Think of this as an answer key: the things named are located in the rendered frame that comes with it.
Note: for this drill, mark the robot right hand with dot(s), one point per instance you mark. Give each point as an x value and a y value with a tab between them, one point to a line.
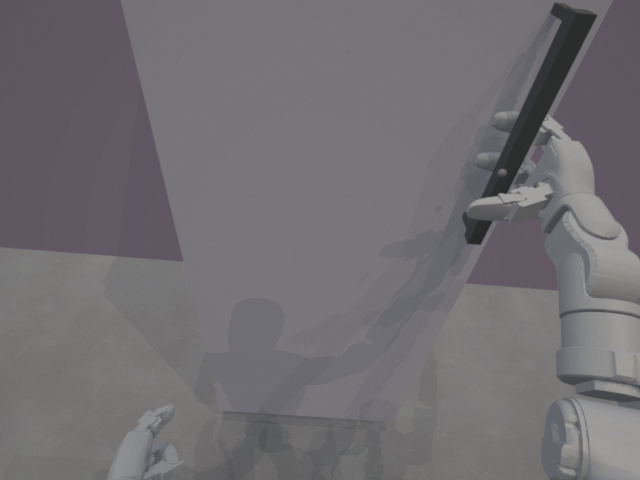
564	169

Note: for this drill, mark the right robot upper arm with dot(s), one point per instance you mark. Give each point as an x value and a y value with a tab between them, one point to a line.
588	440

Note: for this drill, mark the robot right forearm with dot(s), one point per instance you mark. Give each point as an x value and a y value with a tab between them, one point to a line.
598	280

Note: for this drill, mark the handle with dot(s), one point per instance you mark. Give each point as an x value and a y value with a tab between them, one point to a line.
571	34

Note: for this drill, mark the robot left hand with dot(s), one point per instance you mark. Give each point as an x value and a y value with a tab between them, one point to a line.
138	458

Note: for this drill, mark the fridge door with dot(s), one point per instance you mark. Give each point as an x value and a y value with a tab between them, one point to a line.
318	157

